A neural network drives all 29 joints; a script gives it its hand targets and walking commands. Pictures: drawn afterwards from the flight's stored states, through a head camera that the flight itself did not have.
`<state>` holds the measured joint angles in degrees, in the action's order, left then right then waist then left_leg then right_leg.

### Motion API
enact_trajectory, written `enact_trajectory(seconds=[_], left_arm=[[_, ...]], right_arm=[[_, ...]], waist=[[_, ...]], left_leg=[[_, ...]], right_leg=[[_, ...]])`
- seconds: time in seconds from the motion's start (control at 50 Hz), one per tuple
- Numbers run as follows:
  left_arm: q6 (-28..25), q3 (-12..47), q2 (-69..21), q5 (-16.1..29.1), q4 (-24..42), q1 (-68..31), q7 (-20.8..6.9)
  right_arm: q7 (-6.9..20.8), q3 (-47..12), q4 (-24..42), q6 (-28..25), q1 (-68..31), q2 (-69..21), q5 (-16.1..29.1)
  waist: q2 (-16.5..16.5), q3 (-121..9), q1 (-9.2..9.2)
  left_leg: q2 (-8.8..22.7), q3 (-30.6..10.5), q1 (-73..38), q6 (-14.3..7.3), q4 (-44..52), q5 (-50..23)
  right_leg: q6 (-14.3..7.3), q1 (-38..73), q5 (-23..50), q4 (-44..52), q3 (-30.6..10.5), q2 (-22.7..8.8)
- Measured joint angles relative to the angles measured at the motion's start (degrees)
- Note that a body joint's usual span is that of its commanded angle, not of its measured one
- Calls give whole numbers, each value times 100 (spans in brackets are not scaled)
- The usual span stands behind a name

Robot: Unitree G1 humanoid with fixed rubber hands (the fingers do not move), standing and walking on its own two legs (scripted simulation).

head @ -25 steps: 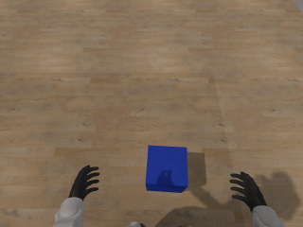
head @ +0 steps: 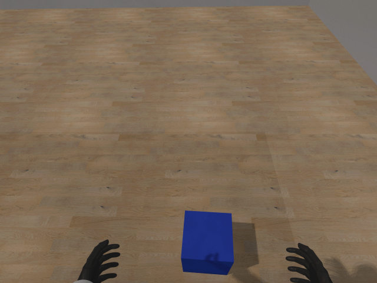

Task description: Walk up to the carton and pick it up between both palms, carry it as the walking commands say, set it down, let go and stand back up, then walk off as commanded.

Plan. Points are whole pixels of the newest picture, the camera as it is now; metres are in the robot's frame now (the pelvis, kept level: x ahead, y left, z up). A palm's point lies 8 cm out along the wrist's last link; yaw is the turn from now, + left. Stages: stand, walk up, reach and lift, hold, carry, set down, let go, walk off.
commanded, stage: let go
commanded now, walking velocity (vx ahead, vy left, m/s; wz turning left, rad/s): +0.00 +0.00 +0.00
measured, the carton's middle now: (206, 243) +0.41 -0.04 -0.65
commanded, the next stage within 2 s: stand in 0.12 s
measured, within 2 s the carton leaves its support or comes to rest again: neither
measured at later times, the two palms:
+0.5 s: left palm out of the picture +0.13 +0.28 -0.08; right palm out of the picture +0.14 -0.27 -0.07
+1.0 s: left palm out of the picture +0.11 +0.29 -0.08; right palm out of the picture +0.13 -0.27 -0.07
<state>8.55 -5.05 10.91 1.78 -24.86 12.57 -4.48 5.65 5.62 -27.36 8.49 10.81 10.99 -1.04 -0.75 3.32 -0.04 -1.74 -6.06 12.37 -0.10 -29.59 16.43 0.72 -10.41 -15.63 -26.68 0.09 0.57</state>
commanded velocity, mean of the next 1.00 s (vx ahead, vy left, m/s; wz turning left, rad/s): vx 0.00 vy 0.00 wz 0.00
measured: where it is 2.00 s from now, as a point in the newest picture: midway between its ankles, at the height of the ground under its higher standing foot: outside the picture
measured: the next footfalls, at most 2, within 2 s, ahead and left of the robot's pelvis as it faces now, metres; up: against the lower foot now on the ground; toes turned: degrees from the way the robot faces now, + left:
none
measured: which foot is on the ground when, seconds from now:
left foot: down 0.00-1.00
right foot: down 0.00-1.00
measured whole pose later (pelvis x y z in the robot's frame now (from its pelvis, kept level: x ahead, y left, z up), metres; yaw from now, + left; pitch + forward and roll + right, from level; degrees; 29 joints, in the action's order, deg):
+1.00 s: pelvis +0.00 +0.00 +0.00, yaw +0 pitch -1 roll -1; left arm -1.1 -4.9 17.9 1.8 -42.1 14.8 0.1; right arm -0.2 5.4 -39.6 0.3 13.2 15.2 -2.2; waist -0.5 -4.6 0.0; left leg -1.7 -5.7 12.0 -0.1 -29.6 16.3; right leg 0.4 -10.4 -15.7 -27.3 -0.1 0.6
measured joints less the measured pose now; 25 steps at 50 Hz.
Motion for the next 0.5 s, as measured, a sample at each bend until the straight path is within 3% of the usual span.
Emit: enact_trajectory(seconds=[0.14,0.26,0.5], left_arm=[[-176,14,97,0,3,8,31],[-526,12,384,-1,-790,-60,354],[-786,17,659,-1,-1459,151,453]], right_arm=[[-184,-20,59,130,0,0,-1],[-478,-20,-480,-288,0,135,-66],[-544,-22,-1027,-658,130,393,-114]], waist=[[-1,40,-1],[4,-253,0],[26,-756,0]], left_leg=[[1,23,-35,0,14,19],[1,28,-39,0,14,27],[1,31,-38,0,4,25]], right_leg=[[-12,2,-38,-39,-20,-1],[-13,3,-48,-47,-23,-1],[-22,2,-47,-57,-23,-2]])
